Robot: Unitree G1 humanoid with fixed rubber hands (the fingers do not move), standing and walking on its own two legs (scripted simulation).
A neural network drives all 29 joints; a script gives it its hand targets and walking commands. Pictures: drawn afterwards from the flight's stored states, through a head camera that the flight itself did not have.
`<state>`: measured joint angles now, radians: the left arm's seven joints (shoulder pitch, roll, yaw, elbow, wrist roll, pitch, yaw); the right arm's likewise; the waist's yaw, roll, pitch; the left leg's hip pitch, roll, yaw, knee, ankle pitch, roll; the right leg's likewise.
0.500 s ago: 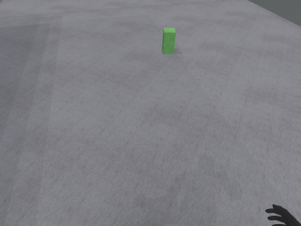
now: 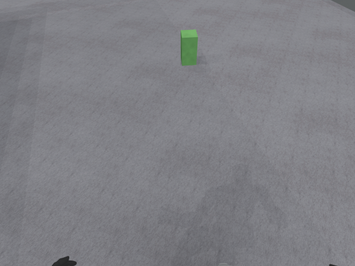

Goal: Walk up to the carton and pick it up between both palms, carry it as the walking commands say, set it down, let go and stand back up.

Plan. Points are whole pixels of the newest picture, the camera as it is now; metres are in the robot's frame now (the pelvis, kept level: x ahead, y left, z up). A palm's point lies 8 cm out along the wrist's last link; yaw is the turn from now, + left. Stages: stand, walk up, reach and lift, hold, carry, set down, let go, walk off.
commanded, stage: walk up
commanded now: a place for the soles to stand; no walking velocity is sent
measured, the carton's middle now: (188, 48) +1.99 -0.14 -0.61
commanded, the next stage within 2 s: none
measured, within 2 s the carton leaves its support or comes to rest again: neither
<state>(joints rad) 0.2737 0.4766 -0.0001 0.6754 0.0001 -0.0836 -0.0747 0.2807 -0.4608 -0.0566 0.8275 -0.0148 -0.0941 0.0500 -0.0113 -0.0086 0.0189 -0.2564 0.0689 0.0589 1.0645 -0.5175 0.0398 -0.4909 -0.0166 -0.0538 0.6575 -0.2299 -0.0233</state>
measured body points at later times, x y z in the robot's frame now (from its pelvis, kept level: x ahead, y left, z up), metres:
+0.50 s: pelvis +0.25 +0.04 +0.00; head +0.24 +0.06 +0.45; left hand +0.41 +0.34 -0.08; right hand +0.30 -0.31 -0.06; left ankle +0.32 +0.14 -0.72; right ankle +0.29 -0.12 -0.66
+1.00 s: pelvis +0.46 -0.01 +0.00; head +0.48 -0.01 +0.45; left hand +0.52 +0.32 -0.08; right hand +0.57 -0.34 -0.09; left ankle +0.58 +0.10 -0.70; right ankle +0.39 -0.13 -0.72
